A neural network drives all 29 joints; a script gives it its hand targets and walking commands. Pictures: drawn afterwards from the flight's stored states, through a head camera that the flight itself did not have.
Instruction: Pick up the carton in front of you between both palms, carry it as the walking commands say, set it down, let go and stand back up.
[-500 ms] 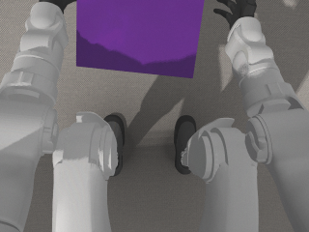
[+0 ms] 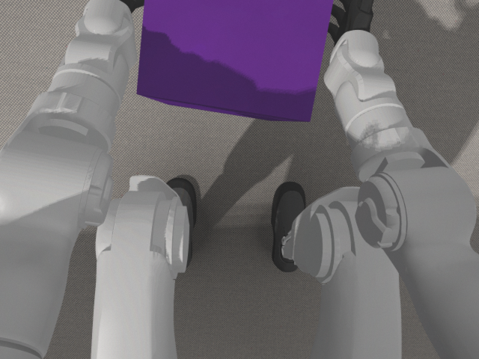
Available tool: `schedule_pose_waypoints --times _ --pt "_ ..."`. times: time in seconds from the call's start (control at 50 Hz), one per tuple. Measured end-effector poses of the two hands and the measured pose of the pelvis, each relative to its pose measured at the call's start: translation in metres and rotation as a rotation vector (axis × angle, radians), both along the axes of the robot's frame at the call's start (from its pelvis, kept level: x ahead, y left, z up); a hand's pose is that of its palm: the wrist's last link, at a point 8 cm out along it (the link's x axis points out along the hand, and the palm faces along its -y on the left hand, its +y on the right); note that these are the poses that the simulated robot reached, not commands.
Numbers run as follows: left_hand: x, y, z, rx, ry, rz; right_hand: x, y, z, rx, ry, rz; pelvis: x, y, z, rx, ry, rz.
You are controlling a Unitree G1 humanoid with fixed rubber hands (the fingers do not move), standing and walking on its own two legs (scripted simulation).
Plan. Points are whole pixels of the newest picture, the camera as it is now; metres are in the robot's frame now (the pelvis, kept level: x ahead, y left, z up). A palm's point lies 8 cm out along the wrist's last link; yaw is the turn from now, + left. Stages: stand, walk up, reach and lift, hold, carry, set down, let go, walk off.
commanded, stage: reach and lift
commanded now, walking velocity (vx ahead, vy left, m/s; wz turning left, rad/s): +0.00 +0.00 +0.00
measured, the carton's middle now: (231, 46) +0.51 +0.05 -0.25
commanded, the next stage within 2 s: none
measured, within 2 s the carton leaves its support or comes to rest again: leaves its support in 0.12 s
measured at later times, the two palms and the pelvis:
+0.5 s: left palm out of the picture +0.48 +0.22 -0.01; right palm (414, 9) +0.50 -0.09 -0.01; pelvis +0.01 -0.01 +0.06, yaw +5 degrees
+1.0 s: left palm out of the picture +0.45 +0.21 +0.13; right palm out of the picture +0.48 -0.09 +0.14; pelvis +0.04 -0.01 +0.18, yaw +6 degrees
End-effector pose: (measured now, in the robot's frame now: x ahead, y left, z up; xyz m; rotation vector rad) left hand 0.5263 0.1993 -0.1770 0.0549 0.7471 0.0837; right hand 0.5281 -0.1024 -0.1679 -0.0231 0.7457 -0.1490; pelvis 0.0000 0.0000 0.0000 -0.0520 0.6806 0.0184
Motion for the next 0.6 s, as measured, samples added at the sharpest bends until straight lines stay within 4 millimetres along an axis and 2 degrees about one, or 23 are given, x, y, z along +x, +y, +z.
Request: schedule_pose_waypoints --times 0.12,0.22,0.3,0.44,0.6 --pt "0.001 -0.001 0.003 0.003 0.005 0.000 0.004 0.000 0.005 -0.004 0.002 0.000 0.000 0.000 -0.008 0.003 -0.018 0.006" --pt "-0.003 -0.002 0.022 -0.011 -0.039 0.014 0.001 -0.001 0.027 0.006 -0.042 -0.004 0.002 -0.001 -0.008 0.008 -0.040 0.015" --pt "-0.014 0.002 0.059 -0.013 -0.068 0.036 -0.010 0.002 0.057 0.027 -0.073 -0.008 0.004 -0.004 0.003 0.013 -0.052 0.029" --pt "-0.035 0.014 0.137 -0.032 -0.083 0.100 -0.021 0.015 0.130 0.064 -0.091 0.002 0.008 -0.007 0.038 0.014 -0.017 0.055" --pt "-0.052 0.018 0.195 -0.032 -0.062 0.138 -0.026 0.021 0.191 0.063 -0.076 0.046 0.012 -0.014 0.084 0.017 0.031 0.079"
